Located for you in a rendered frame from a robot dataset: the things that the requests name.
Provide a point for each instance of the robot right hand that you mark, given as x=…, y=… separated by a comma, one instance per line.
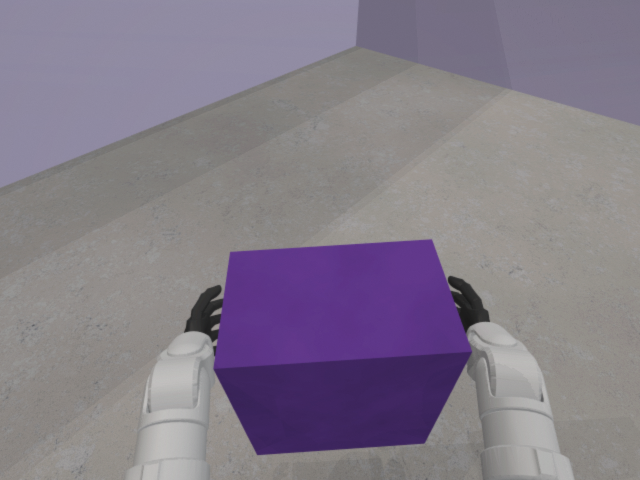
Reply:
x=471, y=311

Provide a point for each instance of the carton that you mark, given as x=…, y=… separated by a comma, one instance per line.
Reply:
x=339, y=347

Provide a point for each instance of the robot left hand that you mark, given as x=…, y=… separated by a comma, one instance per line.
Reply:
x=201, y=319

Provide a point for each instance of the left robot forearm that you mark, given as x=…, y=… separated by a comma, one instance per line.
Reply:
x=174, y=415

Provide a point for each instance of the right robot forearm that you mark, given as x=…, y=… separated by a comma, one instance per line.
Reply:
x=517, y=422

